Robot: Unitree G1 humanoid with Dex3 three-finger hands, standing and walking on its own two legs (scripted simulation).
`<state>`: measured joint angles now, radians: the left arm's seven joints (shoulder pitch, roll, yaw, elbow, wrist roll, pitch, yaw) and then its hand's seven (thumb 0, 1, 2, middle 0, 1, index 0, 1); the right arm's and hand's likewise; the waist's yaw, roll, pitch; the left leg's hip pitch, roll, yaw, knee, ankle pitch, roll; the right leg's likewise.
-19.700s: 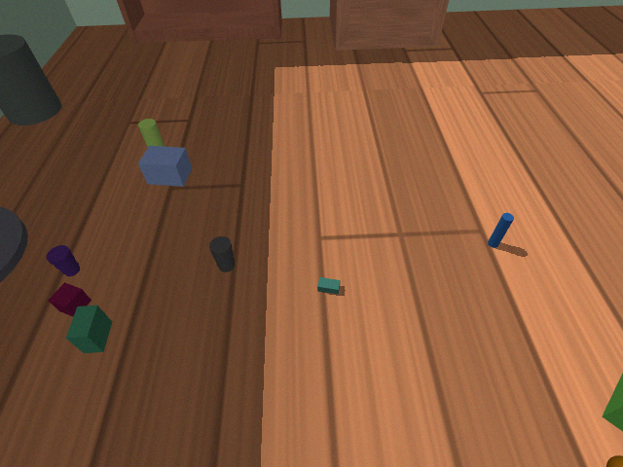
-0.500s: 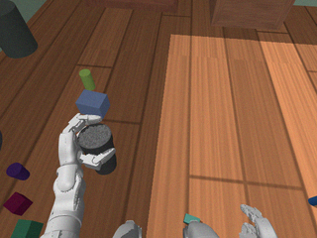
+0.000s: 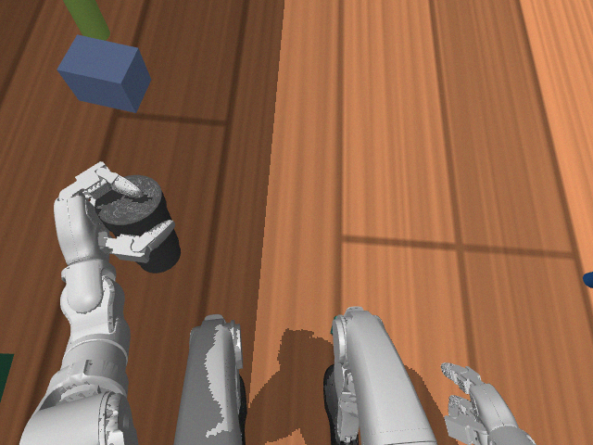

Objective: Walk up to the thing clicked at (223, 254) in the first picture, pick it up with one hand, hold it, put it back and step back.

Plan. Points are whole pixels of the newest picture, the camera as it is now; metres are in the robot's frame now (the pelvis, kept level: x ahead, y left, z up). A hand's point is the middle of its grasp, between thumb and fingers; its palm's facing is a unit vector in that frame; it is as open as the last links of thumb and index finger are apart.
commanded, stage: crouch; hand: left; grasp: from the side
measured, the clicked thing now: (145, 229) +0.40 +0.20 -0.07
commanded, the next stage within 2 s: lower in 1.14 s
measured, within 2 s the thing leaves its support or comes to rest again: neither
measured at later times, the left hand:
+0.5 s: hand (159, 242) +0.43 +0.23 -0.21, palm faces +0.22 -0.97 -0.03, open 7.8 cm
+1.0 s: hand (168, 248) +0.44 +0.23 -0.30, palm faces +0.21 -0.98 -0.02, open 7.7 cm
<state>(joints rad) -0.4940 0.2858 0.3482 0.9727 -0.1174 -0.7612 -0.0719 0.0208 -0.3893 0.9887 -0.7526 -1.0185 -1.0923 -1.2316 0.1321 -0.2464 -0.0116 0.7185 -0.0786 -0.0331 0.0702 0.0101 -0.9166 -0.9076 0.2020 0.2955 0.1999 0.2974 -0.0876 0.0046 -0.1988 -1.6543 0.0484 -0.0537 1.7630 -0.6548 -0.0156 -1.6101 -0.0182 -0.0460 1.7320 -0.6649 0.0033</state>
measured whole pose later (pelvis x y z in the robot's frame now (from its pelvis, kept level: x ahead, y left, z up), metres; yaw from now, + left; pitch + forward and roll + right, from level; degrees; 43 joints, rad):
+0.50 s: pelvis -0.04 +0.00 -0.17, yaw -3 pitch +30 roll -5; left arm -0.72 0.47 0.52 1.21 -0.05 -0.80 -0.11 0.02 -0.39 0.98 -0.75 -1.02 -1.11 -1.25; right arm 0.10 -0.26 0.06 0.77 -0.14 0.00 0.09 0.01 -0.93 -0.91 0.20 0.30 0.20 0.30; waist -0.17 -0.03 -0.07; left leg -2.16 0.04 -0.11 2.29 -0.66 -0.02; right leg -2.10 -0.01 -0.06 2.24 -0.67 0.01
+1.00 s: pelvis -0.04 +0.00 -0.22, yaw -7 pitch +26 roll -9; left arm -0.71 0.57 0.58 1.20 -0.06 -0.81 -0.14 0.03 -0.37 0.97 -0.75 -1.02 -1.11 -1.25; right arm 0.04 -0.30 0.17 0.75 -0.20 0.03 0.11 0.00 -0.92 -0.91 0.20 0.30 0.20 0.30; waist -0.20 -0.08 0.06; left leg -2.28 0.03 -0.19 2.50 -0.68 -0.03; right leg -2.18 0.01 -0.12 2.40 -0.67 0.02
